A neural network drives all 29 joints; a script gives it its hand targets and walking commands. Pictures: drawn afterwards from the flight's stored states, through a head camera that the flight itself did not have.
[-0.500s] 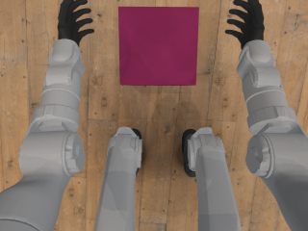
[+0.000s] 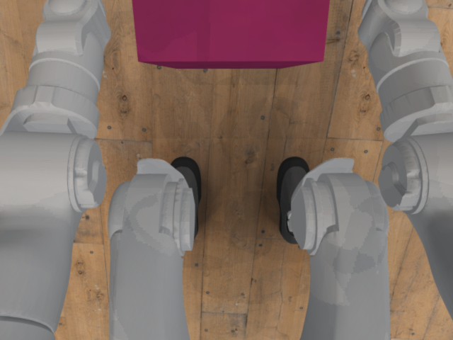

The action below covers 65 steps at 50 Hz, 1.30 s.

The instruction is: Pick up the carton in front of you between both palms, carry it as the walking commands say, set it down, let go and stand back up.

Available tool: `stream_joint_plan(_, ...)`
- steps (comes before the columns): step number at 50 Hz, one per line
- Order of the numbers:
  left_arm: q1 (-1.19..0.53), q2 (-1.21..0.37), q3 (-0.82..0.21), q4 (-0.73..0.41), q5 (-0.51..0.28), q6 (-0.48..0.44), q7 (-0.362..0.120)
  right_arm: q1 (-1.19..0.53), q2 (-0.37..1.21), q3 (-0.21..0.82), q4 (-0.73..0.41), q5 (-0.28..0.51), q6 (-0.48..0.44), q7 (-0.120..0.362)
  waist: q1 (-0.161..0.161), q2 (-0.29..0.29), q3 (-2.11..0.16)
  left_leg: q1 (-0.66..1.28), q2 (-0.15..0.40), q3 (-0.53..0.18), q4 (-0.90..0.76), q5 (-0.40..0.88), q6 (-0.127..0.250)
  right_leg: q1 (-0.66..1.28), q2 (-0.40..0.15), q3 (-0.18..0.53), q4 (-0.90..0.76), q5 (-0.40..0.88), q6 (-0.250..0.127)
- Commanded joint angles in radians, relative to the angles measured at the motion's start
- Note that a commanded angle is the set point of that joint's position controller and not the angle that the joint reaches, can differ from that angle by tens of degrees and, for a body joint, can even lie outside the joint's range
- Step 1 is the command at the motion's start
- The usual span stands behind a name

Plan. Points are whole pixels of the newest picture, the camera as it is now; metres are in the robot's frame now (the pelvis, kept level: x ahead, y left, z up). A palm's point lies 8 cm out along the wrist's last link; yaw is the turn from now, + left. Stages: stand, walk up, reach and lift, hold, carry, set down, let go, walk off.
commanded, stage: reach and lift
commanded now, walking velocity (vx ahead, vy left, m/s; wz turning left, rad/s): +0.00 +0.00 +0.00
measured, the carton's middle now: out of the picture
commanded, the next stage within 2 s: none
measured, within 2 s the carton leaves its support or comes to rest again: leaves its support in 0.80 s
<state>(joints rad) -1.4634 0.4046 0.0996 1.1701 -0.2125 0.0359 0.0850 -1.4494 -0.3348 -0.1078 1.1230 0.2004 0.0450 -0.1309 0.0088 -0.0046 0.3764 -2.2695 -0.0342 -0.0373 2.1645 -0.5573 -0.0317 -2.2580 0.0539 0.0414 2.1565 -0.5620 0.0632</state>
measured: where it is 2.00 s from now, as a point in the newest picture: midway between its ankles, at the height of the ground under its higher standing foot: (239, 214)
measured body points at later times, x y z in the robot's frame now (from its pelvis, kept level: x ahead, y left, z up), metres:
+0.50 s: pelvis +0.00 +0.00 +0.00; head +0.37 +0.01 +0.24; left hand +0.55 +0.18 -0.19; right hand +0.56 -0.13 -0.19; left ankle +0.11 +0.12 -0.34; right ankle +0.12 -0.13 -0.34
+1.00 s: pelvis +0.01 +0.00 +0.01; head +0.32 +0.02 +0.33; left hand +0.54 +0.18 -0.10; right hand +0.55 -0.13 -0.09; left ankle +0.11 +0.13 -0.34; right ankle +0.12 -0.13 -0.34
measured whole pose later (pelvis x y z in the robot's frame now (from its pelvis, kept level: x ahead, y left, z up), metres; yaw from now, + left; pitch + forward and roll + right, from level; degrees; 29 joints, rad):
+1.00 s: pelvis +0.01 +0.00 +0.01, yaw +1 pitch +40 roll -1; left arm -1.19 0.18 0.25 0.80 -0.04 0.27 0.13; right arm -1.19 -0.12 -0.29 0.80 0.04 0.25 -0.17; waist 0.02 -0.03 0.06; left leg -2.27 -0.08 -0.07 2.13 -0.57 -0.07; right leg -2.26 0.11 0.07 2.13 -0.58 0.09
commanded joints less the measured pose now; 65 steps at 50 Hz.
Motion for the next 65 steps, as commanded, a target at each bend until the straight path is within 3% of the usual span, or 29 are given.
stream_joint_plan(1,-0.250,0.146,0.010,-0.097,-0.007,-0.036,0.007,-0.265,-0.110,0.021,-0.125,0.021,-0.033,-0.002,0.041,-0.015,-1.295,0.611,0.014,0.062,-0.134,0.383,-0.011,0.598,-0.015,-0.089,-0.105,0.357,-0.003)
stream_joint_plan(5,-0.192,0.111,-0.007,-0.114,-0.020,-0.043,0.011,-0.201,-0.086,0.035,-0.137,0.032,-0.038,-0.006,0.038,-0.014,-1.351,0.644,0.005,0.068,-0.124,0.440,-0.011,0.629,-0.003,-0.098,-0.090,0.411,-0.003)
stream_joint_plan(11,-0.183,0.077,-0.017,-0.096,-0.021,-0.039,0.006,-0.163,-0.077,0.000,-0.089,-0.003,-0.037,-0.010,0.004,0.005,-1.237,0.582,0.004,0.061,-0.140,0.355,-0.017,0.536,-0.006,-0.094,-0.111,0.326,-0.010)
stream_joint_plan(21,-0.282,-0.017,-0.074,-0.084,-0.031,-0.037,0.007,-0.281,0.037,0.067,-0.081,0.028,-0.038,-0.003,0.028,-0.007,-1.191,0.550,-0.006,0.067,-0.174,0.273,-0.011,0.555,0.007,-0.090,-0.136,0.255,-0.012)
stream_joint_plan(24,-0.291,-0.034,-0.037,-0.066,0.011,-0.036,0.015,-0.295,0.049,0.039,-0.067,-0.014,-0.038,-0.012,0.029,-0.015,-1.182,0.558,-0.012,0.069,-0.174,0.262,-0.014,0.574,0.017,-0.092,-0.142,0.249,-0.005)
stream_joint_plan(25,-0.344,-0.170,-0.085,-0.102,0.007,-0.033,-0.007,-0.352,0.195,0.087,-0.092,-0.004,-0.032,0.010,0.045,-0.017,-1.191,0.572,-0.022,0.069,-0.174,0.267,-0.006,0.581,0.028,-0.092,-0.140,0.250,-0.008)
stream_joint_plan(29,-0.533,-0.726,-0.162,-0.119,0.052,0.008,-0.144,-0.537,0.737,0.155,-0.106,-0.051,0.002,0.145,0.038,-0.022,-1.131,0.523,-0.057,0.081,-0.150,0.247,0.006,0.528,0.066,-0.096,-0.122,0.232,-0.022)
stream_joint_plan(31,-0.536,-0.877,-0.139,-0.150,0.089,0.040,-0.207,-0.552,0.875,0.139,-0.131,-0.084,0.033,0.203,0.041,-0.025,-1.098,0.495,-0.071,0.096,-0.144,0.232,0.011,0.491,0.081,-0.110,-0.114,0.216,-0.025)
stream_joint_plan(34,-0.524,-0.975,-0.134,-0.209,0.098,0.072,-0.257,-0.546,0.977,0.134,-0.177,-0.089,0.063,0.247,0.047,-0.026,-1.115,0.489,-0.076,0.106,-0.136,0.274,0.019,0.470,0.091,-0.120,-0.104,0.255,-0.030)
stream_joint_plan(38,-0.542,-1.076,-0.210,-0.340,0.047,0.094,-0.271,-0.563,1.077,0.204,-0.306,-0.038,0.084,0.256,0.051,-0.022,-1.341,0.595,-0.080,0.116,-0.114,0.411,0.016,0.564,0.098,-0.129,-0.085,0.384,-0.035)
stream_joint_plan(42,-0.580,-1.167,-0.315,-0.568,-0.012,0.123,-0.251,-0.568,1.206,0.298,-0.459,0.019,0.114,0.238,0.059,-0.010,-1.751,0.797,-0.094,0.129,-0.122,0.575,-0.001,0.745,0.111,-0.139,-0.087,0.539,-0.033)
stream_joint_plan(46,-0.496,-1.259,-0.353,-0.655,0.025,0.183,-0.240,-0.506,1.284,0.330,-0.546,-0.020,0.170,0.232,0.054,0.018,-1.915,0.882,-0.110,0.142,-0.168,0.583,-0.012,0.738,0.127,-0.154,-0.144,0.505,-0.018)
stream_joint_plan(49,-0.390,-1.316,-0.314,-0.590,0.082,0.231,-0.247,-0.429,1.312,0.294,-0.506,-0.079,0.209,0.242,0.042,0.022,-1.760,0.786,-0.121,0.146,-0.246,0.428,-0.010,0.665,0.132,-0.156,-0.221,0.359,-0.021)
stream_joint_plan(54,-0.294,-1.345,-0.131,-0.374,0.226,0.287,-0.282,-0.334,1.299,0.104,-0.334,-0.235,0.260,0.274,0.015,0.020,-1.377,0.593,-0.123,0.135,-0.385,0.138,-0.001,0.526,0.130,-0.150,-0.359,0.116,-0.042)
stream_joint_plan(59,-0.308,-1.352,-0.044,-0.338,0.295,0.290,-0.291,-0.353,1.303,0.025,-0.302,-0.299,0.265,0.284,0.015,0.009,-1.384,0.631,-0.130,0.129,-0.474,0.106,0.010,0.572,0.133,-0.140,-0.452,0.092,-0.047)
stream_joint_plan(65,-0.293,-1.386,-0.049,-0.366,0.312,0.305,-0.299,-0.336,1.351,0.046,-0.321,-0.299,0.281,0.298,0.023,0.002,-1.497,0.754,-0.132,0.129,-0.560,0.120,0.010,0.686,0.135,-0.136,-0.542,0.101,-0.040)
